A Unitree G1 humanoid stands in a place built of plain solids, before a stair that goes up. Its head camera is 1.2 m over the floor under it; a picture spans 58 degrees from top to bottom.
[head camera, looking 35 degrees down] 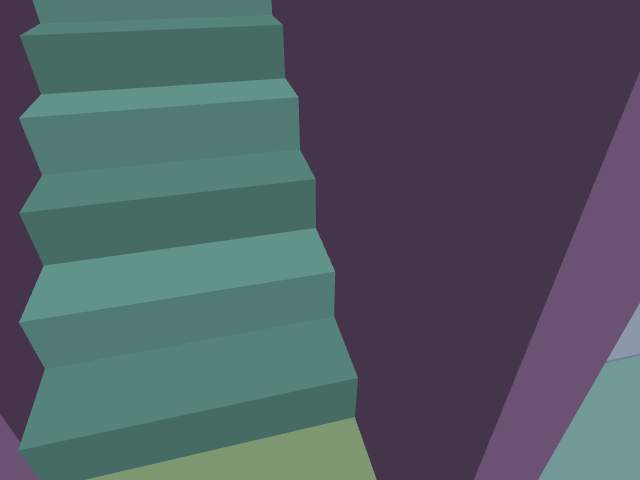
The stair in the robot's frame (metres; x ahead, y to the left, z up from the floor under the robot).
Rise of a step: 0.19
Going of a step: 0.25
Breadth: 0.86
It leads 14 degrees to the left of straight ahead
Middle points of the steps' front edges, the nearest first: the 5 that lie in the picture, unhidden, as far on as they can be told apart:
0.67 0.31 0.19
0.90 0.37 0.38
1.14 0.43 0.57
1.38 0.49 0.75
1.62 0.55 0.94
